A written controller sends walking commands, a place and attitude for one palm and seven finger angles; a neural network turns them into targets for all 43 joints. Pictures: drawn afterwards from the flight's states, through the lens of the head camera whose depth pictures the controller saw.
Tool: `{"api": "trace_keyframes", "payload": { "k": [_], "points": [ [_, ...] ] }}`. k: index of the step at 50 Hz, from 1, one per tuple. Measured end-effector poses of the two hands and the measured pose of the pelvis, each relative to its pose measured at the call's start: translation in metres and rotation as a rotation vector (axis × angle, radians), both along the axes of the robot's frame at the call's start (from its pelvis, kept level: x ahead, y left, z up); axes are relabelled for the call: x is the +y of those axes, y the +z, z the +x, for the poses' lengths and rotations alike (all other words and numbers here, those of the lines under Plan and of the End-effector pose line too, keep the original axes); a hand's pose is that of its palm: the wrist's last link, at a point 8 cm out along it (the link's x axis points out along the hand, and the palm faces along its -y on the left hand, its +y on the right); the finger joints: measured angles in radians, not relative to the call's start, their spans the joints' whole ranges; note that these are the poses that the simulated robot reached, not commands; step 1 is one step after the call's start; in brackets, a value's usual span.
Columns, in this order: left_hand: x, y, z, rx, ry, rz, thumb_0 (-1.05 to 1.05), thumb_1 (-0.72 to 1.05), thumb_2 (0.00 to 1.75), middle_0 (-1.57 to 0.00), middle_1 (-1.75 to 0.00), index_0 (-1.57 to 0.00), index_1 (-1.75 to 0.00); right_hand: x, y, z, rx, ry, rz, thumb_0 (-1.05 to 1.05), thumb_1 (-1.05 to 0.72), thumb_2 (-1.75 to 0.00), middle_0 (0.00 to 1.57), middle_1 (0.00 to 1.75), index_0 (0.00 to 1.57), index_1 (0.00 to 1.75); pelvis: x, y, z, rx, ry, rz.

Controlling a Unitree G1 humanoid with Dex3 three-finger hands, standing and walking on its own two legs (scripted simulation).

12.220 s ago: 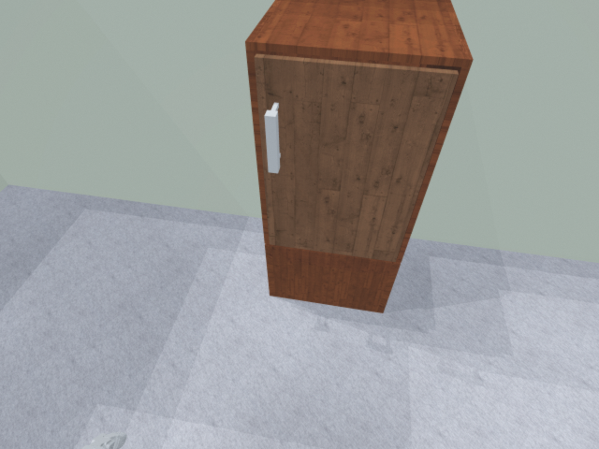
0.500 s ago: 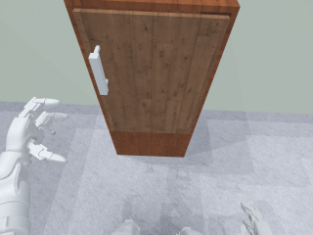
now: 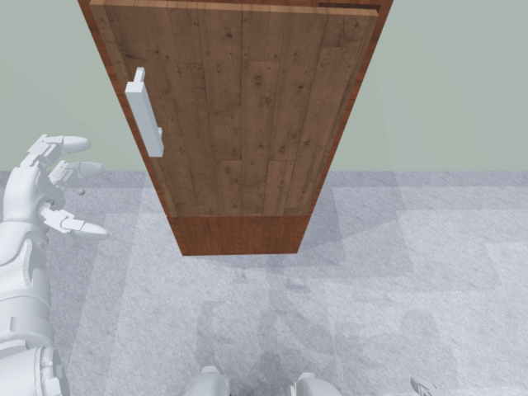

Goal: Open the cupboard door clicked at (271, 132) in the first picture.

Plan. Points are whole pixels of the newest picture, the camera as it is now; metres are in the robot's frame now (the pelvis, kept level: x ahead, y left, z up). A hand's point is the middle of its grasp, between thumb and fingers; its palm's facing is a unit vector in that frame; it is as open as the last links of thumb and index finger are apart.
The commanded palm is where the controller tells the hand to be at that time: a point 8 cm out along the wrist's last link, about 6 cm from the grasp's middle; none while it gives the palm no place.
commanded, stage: move the hooked fingers beside the handle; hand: left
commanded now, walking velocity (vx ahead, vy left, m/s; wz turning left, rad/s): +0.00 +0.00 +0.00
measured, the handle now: (148, 114) +0.56 +0.21 +0.05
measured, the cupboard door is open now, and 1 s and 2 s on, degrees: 0 0 0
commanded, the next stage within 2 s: slide the fingers in behind the handle in 1.68 s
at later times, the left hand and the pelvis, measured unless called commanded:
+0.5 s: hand (99, 150) +0.47 +0.27 +0.06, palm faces +0.04 -1.00 -0.01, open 14.0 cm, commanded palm +0.45 +0.31 +0.06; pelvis -0.01 +0.01 -0.02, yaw -1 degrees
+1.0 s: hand (105, 128) +0.53 +0.27 +0.05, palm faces +0.03 -1.00 -0.01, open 13.9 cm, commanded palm +0.50 +0.31 +0.05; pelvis +0.01 +0.01 -0.02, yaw -2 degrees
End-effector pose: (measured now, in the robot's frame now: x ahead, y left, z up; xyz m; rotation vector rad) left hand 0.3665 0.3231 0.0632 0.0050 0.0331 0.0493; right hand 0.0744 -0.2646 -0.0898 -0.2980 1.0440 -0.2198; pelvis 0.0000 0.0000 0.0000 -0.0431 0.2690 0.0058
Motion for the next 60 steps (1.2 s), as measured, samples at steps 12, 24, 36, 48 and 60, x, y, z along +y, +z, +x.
{"api": "trace_keyframes", "payload": {
  "k": [12, 24, 36, 48, 60],
  "points": [
    [0.000, 0.001, 0.031, 0.015, -0.021, -0.008, -0.01, -0.50, 0.30, -0.30, -1.20, -0.30, -1.20, 0.006, -0.006, -0.019, 0.072, -0.014, -0.007, 0.00, -0.90, -0.90, 0.20, 0.30, 0.21, 0.30, 0.007, -0.005, -0.007, 0.022, 0.004, -0.010],
    [-0.004, -0.002, 0.077, 0.002, -0.012, 0.007, -0.01, -0.50, 0.30, -0.30, -1.20, -0.30, -1.20, 0.001, -0.013, -0.065, 0.226, -0.070, -0.037, 0.00, -0.90, -0.90, 0.20, 0.30, 0.21, 0.30, 0.008, -0.015, -0.011, 0.078, -0.001, -0.020],
    [-0.008, -0.004, 0.117, 0.037, -0.002, -0.002, -0.01, -0.50, 0.30, -0.30, -1.20, -0.30, -1.20, 0.001, -0.011, -0.100, 0.356, -0.140, -0.039, 0.00, -0.90, -0.90, 0.20, 0.30, 0.21, 0.30, 0.006, -0.018, -0.003, 0.127, -0.017, -0.024],
    [0.003, -0.005, 0.139, 0.028, -0.014, 0.007, -0.01, -0.50, 0.30, -0.30, -1.20, -0.31, -1.22, 0.003, -0.008, -0.104, 0.425, -0.166, -0.040, 0.00, -0.90, -0.90, 0.20, 0.30, 0.21, 0.30, 0.006, -0.020, 0.006, 0.172, -0.026, -0.034],
    [0.013, -0.003, 0.124, -0.020, 0.011, 0.011, -0.01, -0.50, 0.30, -0.30, -1.20, -0.30, -1.21, 0.006, -0.005, -0.077, 0.375, -0.139, -0.034, 0.00, -0.90, -0.90, 0.20, 0.30, 0.21, 0.30, 0.009, -0.014, 0.014, 0.154, -0.021, -0.042]
  ]
}}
